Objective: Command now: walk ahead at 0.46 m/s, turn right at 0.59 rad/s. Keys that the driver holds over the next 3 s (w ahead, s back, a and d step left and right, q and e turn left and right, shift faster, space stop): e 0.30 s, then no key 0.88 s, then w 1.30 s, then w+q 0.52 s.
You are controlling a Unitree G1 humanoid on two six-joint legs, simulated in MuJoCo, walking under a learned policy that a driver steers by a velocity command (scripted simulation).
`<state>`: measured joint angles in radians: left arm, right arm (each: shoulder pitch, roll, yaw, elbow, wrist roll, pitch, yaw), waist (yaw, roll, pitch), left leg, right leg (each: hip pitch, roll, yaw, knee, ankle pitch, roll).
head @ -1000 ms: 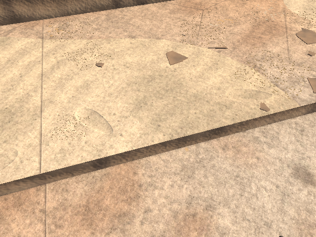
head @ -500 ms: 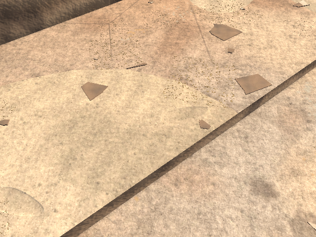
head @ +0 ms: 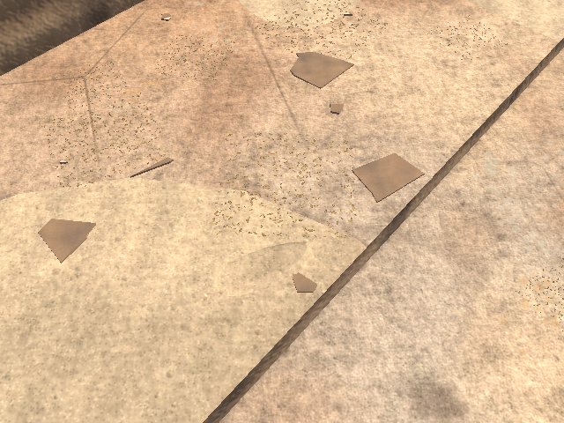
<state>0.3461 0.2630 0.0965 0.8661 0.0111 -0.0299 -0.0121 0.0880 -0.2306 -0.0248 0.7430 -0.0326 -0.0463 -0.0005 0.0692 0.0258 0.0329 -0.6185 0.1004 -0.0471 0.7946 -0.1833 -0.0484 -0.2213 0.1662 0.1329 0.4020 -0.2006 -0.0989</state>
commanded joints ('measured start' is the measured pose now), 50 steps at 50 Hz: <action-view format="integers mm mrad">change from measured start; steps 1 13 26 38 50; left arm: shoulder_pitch -2 -23 -205 -315 -271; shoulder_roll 160 93 64 88 58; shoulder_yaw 35 16 -11 -18 -21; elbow -74 -126 -264 -223 -121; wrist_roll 4 22 -25 5 -2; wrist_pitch -9 58 77 20 30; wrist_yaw -2 -9 14 35 40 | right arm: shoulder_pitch -65 134 78 112 63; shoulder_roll -84 -122 -223 -121 -126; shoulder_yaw -13 -28 -80 -48 -34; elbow -83 -64 -11 60 133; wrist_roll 12 13 61 33 14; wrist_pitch -18 -9 22 52 15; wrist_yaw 0 -42 -40 -45 -26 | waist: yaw -2 -53 -67 -95 -66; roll -78 115 104 -158 43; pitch -44 -86 -116 -142 -36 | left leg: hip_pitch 145 514 460 260 316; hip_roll -54 182 188 -33 -14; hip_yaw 26 -104 15 34 -4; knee -130 -444 -431 -2 -408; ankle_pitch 58 601 306 -265 -97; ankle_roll -5 221 238 -39 44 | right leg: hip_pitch -33 -340 -90 4 20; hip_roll -247 -128 -169 -364 -198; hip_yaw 241 -81 -152 61 -54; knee -119 750 151 -35 50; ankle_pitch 145 -247 -19 415 39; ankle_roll -137 111 105 -125 53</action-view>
